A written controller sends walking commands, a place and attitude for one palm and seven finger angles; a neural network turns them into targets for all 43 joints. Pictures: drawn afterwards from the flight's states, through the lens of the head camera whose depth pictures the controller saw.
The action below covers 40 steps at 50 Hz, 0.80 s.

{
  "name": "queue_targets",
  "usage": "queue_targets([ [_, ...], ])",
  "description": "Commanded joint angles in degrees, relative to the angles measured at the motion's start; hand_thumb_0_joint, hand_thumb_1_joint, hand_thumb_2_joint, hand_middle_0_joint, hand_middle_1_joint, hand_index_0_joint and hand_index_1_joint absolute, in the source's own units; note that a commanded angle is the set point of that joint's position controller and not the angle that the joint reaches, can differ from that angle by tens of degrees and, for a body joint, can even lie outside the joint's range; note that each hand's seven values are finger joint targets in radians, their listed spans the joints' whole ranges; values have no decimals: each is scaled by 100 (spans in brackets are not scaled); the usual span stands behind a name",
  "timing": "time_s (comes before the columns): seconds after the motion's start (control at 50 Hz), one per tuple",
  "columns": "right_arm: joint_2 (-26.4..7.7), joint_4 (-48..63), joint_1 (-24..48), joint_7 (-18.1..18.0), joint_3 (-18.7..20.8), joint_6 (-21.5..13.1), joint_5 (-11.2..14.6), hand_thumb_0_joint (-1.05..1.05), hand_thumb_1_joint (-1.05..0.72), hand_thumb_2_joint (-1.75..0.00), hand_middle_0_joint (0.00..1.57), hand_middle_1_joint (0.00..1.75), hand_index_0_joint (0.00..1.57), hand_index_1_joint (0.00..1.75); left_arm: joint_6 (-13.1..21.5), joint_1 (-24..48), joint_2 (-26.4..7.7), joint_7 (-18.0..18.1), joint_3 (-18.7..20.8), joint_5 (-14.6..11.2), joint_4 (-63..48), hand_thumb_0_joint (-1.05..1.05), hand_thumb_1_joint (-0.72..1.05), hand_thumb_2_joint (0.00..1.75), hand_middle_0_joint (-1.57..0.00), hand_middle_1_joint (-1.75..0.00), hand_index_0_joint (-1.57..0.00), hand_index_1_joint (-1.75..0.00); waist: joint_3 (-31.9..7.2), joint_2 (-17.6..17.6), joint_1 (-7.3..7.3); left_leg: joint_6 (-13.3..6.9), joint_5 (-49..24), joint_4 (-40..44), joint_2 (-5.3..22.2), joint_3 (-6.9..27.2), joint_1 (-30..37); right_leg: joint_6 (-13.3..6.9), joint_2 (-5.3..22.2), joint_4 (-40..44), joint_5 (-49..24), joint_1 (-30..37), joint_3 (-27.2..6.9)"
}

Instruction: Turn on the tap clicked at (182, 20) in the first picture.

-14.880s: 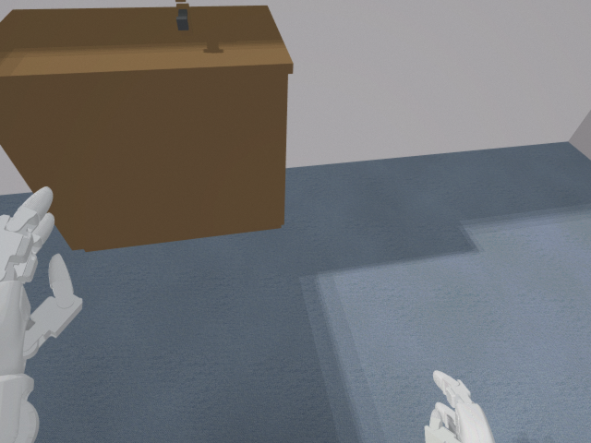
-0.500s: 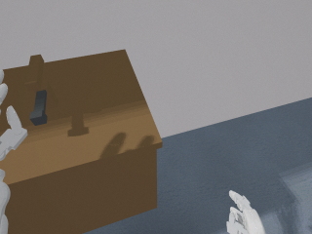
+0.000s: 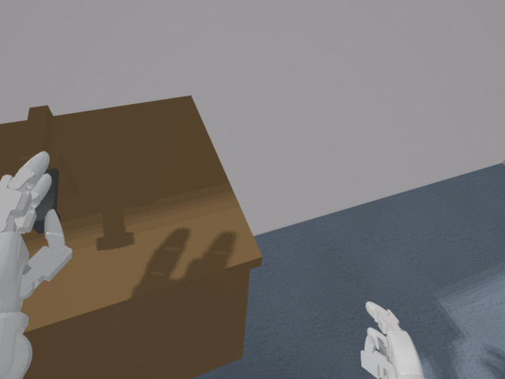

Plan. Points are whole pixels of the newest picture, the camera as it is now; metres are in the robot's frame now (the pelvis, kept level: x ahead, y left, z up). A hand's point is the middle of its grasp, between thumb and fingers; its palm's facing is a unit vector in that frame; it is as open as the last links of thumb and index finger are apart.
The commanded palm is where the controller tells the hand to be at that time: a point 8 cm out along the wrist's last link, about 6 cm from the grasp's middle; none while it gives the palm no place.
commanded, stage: come to a stop and stand still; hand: left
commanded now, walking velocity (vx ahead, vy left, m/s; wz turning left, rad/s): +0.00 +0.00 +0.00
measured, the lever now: (45, 219) +0.30 +0.32 +0.11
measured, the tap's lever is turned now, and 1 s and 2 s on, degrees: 0 0 0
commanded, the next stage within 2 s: look again from close up in 0.64 s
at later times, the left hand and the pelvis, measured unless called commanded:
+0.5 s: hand (11, 272) +0.20 +0.29 +0.15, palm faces +0.40 -0.85 -0.34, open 7.4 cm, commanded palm +0.14 +0.32 +0.17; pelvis -0.02 +0.04 +0.00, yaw +0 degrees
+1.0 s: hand (13, 272) +0.20 +0.28 +0.16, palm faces +0.40 -0.85 -0.34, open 7.4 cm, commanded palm +0.14 +0.32 +0.17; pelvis -0.02 +0.03 +0.00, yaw +1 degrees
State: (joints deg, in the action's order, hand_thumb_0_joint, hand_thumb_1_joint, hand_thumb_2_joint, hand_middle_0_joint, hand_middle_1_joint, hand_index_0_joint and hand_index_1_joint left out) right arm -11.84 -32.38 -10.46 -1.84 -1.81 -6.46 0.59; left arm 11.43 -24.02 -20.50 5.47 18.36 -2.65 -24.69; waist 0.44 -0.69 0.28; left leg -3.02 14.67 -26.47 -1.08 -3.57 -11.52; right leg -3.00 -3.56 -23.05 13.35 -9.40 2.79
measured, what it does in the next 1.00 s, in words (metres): stands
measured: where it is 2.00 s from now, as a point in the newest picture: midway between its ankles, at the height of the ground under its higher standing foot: outside the picture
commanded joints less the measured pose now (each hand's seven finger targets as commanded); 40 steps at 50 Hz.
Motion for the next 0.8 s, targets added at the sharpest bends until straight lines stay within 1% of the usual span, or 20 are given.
queue_targets([
  [0.0, -671, 952, 406, -79, 284, -184, 13, 0, -90, -90, 20, 30, 20, 30, 313, 250, -1161, 123, 987, -69, -1378, 0, 90, 90, -20, -30, -20, -30, -854, 262, -126, 147, -2386, 249, 643, 757, 254, 154, 769, 39, -2139, 503, -604],
  [0.08, -665, 981, 364, -86, 288, -219, -2, 0, -90, -90, 20, 30, 20, 30, 354, 417, -1073, 117, 829, -81, -1759, 0, 90, 90, -20, -30, -20, -30, -1014, 526, -134, 170, -2637, 238, 678, 771, 462, 145, 701, -46, -2041, 521, -551],
  [0.1, -644, 971, 389, -94, 263, -232, -8, 0, -90, -90, 20, 30, 20, 30, 342, 478, -1095, 117, 813, -65, -1821, 0, 90, 90, -20, -30, -20, -30, -958, 733, -130, 207, -2751, 240, 682, 756, 519, 145, 696, -81, -2025, 420, -517],
  [0.12, -653, 952, 338, -87, 271, -236, -25, 0, -90, -90, 20, 30, 20, 30, 335, 483, -986, 115, 715, -59, -1775, 0, 90, 90, -20, -30, -20, -30, -983, 648, -126, 226, -2765, 257, 713, 769, 556, 143, 661, -91, -1921, 409, -502],
  [0.16, -684, 930, 306, -73, 300, -250, -22, 0, -90, -90, 20, 30, 20, 30, 313, 518, -918, 127, 616, -32, -1731, 0, 90, 90, -20, -30, -20, -30, -934, 732, -127, 270, -2650, 333, 755, 810, 541, 137, 639, -90, -1638, 370, -501],
  [0.2, -688, 895, 317, -81, 294, -240, -26, 0, -90, -90, 20, 30, 20, 30, 269, 555, -895, 135, 610, -11, -1546, 0, 90, 90, -20, -30, -20, -30, -756, 740, -139, 331, -2444, 462, 785, 830, 463, 150, 610, -64, -1340, 265, -442],
  [0.22, -686, 877, 274, -78, 298, -211, -39, 0, -90, -90, 20, 30, 20, 30, 249, 517, -840, 138, 578, -3, -1387, 0, 90, 90, -20, -30, -20, -30, -737, 586, -131, 326, -2277, 519, 825, 859, 388, 161, 601, -55, -1196, 290, -416],
  [0.28, -700, 911, 271, -78, 326, -190, -10, 0, -90, -90, 20, 30, 20, 30, 210, 600, -769, 128, 513, 12, -1180, 0, 90, 90, -20, -30, -20, -30, -460, 481, -141, 324, -1382, 778, 838, 939, -2, 168, 595, 48, -807, 333, -468],
  [0.3, -688, 894, 309, -95, 324, -187, -5, 0, -90, -90, 20, 30, 20, 30, 210, 650, -824, 141, 579, 26, -1197, 0, 90, 90, -20, -30, -20, -30, -398, 533, -151, 365, -1135, 875, 834, 941, 0, 168, 574, 54, -679, 260, -445],
  [0.36, -693, 947, 298, -105, 332, -176, -14, 0, -90, -90, 20, 30, 20, 30, 227, 713, -814, 149, 572, 50, -1163, 0, 90, 90, -20, -30, -20, -30, -266, 452, -156, 251, -101, 1148, 859, 1061, -447, 190, 575, 113, -380, 481, -457],
  [0.38, -691, 958, 301, -102, 338, -196, -9, 0, -90, -90, 20, 30, 20, 30, 250, 718, -823, 150, 585, 58, -1222, 0, 90, 90, -20, -30, -20, -30, -268, 417, -159, 239, 60, 1193, 842, 1098, -471, 184, 565, 116, -372, 511, -464],
  [0.4, -696, 956, 355, -111, 335, -209, -14, 0, -90, -90, 20, 30, 20, 30, 270, 800, -900, 160, 641, 74, -1389, 0, 90, 90, -20, -30, -20, -30, -281, 599, -163, 273, 157, 1254, 830, 1104, -453, 187, 547, 73, -353, 502, -440],
  [0.42, -690, 945, 341, -117, 326, -209, -32, 0, -90, -90, 20, 30, 20, 30, 289, 774, -874, 169, 636, 79, -1334, 0, 90, 90, -20, -30, -20, -30, -319, 562, -164, 252, 327, 1321, 851, 1157, -531, 199, 540, 55, -306, 580, -410],
  [0.46, -678, 970, 343, -115, 340, -250, -27, 0, -90, -90, 20, 30, 20, 30, 320, 737, -881, 172, 642, 95, -1403, 0, 90, 90, -20, -30, -20, -30, -348, 520, -176, 207, 418, 1300, 844, 1134, -542, 201, 561, 85, -344, 647, -437],
  [0.5, -677, 948, 364, -113, 345, -297, -29, 0, -90, -90, 20, 30, 20, 30, 353, 718, -971, 183, 735, 116, -1522, 0, 90, 90, -20, -30, -20, -30, -411, 571, -184, 268, 301, 1291, 820, 1151, -481, 196, 540, 45, -423, 672, -403],
  [0.54, -685, 930, 304, -107, 356, -304, -34, 0, -90, -90, 20, 30, 20, 30, 365, 644, -852, 181, 649, 103, -1406, 0, 90, 90, -20, -30, -20, -30, -390, 493, -174, 278, 241, 1274, 809, 1174, -482, 183, 557, 84, -413, 666, -415],
  [0.6, -699, 862, 294, -103, 376, -330, -30, 0, -90, -90, 20, 30, 20, 30, 378, 565, -869, 188, 683, 127, -1363, 0, 90, 90, -20, -30, -20, -30, -415, 653, -171, 352, -24, 1214, 786, 1120, -338, 178, 545, 43, -473, 582, -379],
  [0.64, -696, 856, 244, -94, 388, -318, -30, 0, -90, -90, 20, 30, 20, 30, 381, 557, -814, 183, 634, 121, -1284, 0, 90, 90, -20, -30, -20, -30, -356, 562, -166, 356, -38, 1244, 825, 1165, -378, 183, 540, 39, -474, 573, -372],
  [0.72, -728, 817, 241, -94, 397, -296, -33, 0, -90, -90, 20, 30, 20, 30, 384, 537, -804, 179, 627, 107, -1271, 0, 90, 90, -20, -30, -20, -30, -464, 429, -150, 398, -639, 1031, 744, 1049, -208, 167, 573, 70, -712, 567, -359],
  [0.78, -722, 835, 252, -86, 417, -299, -17, 0, -90, -90, 20, 30, 20, 30, 385, 520, -829, 179, 642, 97, -1294, 0, 90, 90, -20, -30, -20, -30, -445, 395, -161, 387, -605, 1013, 745, 1071, -221, 150, 600, 80, -665, 562, -414],
])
